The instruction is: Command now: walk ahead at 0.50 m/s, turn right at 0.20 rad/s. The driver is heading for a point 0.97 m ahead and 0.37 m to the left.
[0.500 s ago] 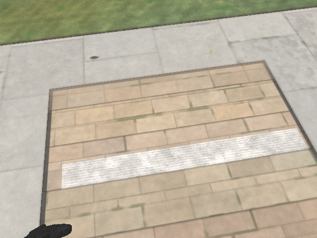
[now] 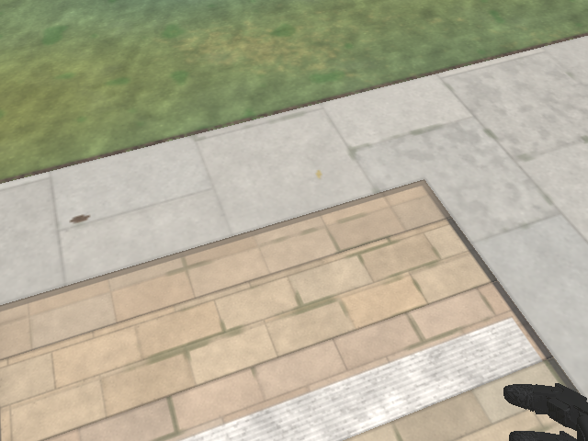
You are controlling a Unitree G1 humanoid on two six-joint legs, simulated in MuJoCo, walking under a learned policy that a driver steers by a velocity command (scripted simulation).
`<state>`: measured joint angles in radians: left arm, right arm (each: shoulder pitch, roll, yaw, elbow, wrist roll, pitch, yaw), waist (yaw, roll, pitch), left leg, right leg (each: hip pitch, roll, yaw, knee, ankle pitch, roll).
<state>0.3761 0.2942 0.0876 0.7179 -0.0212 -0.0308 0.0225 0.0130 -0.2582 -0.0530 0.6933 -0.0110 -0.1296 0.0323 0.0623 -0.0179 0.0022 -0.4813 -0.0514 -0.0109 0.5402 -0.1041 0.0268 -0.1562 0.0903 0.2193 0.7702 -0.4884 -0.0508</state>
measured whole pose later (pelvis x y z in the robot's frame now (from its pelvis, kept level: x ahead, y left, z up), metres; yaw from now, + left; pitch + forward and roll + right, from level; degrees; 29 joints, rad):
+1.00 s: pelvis +0.48 +0.12 +0.01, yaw +30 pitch +2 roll -1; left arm 0.25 0.30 0.06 0.75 -0.01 -0.11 0.00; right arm 0.18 -0.29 -0.06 0.64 0.02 -0.03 0.03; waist 0.02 -0.01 0.06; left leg -0.42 -0.08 0.00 0.57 -0.19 0.09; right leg -0.39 -0.06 0.02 1.21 -0.40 0.02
